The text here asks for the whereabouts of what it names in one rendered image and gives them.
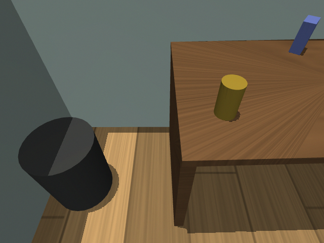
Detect desk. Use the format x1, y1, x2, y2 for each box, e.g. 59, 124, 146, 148
169, 39, 324, 226

